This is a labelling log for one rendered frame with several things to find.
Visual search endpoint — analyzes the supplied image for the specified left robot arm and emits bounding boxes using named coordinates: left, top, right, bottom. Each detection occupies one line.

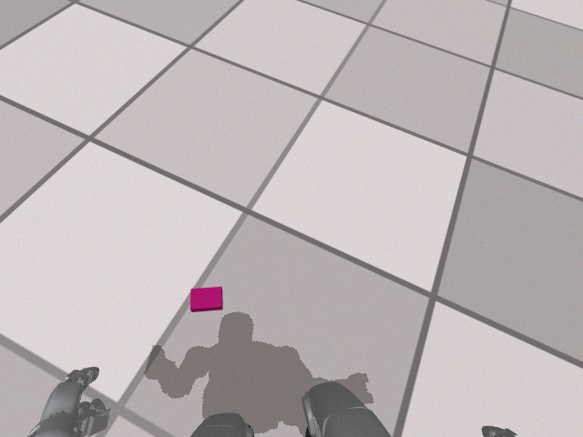
left=27, top=415, right=80, bottom=437

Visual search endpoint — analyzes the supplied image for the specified left robot hand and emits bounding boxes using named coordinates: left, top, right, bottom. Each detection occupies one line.
left=40, top=367, right=111, bottom=437

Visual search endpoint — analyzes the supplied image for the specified small box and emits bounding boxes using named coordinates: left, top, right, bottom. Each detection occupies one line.
left=190, top=287, right=223, bottom=312

